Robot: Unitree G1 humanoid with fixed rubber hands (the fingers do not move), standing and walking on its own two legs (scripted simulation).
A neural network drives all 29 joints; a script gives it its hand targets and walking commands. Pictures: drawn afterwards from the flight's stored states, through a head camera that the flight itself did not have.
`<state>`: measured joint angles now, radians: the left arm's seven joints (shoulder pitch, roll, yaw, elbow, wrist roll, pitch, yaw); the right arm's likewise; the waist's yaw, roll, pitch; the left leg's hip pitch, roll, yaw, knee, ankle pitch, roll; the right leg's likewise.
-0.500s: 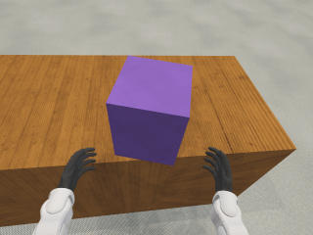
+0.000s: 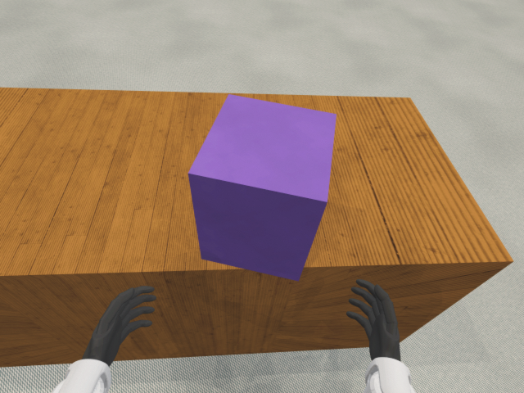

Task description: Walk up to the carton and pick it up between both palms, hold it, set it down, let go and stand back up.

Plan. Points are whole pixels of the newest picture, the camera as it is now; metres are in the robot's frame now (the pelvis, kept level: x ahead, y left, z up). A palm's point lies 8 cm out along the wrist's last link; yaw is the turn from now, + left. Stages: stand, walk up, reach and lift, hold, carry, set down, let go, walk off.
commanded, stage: set down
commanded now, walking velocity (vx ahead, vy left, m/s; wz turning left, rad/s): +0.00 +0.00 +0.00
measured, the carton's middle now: (264, 190) +0.48 -0.02 +0.01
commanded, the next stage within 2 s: let go in 1.28 s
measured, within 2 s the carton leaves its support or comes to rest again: neither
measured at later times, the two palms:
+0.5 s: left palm (111, 348) +0.22 +0.22 -0.03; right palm (384, 335) +0.22 -0.18 -0.02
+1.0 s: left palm (108, 366) +0.20 +0.22 -0.05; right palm (386, 357) +0.19 -0.19 -0.05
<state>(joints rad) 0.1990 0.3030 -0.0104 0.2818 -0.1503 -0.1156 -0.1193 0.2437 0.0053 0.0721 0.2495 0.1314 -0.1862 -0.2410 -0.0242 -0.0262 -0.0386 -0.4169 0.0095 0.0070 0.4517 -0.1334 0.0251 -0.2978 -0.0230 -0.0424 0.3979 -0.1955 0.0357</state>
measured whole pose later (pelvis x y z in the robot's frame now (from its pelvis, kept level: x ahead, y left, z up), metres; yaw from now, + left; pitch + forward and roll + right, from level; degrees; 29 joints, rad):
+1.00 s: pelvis +0.02 -0.02 +0.00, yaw +0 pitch +5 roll +0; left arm 0.26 0.30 0.02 0.36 -0.15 -0.03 -0.09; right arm 0.24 -0.04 0.07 0.45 0.13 -0.25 -0.09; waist -0.02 -0.03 0.01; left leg -0.35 0.01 0.01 0.39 -0.13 0.00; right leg -0.25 -0.02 -0.04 0.39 -0.22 0.02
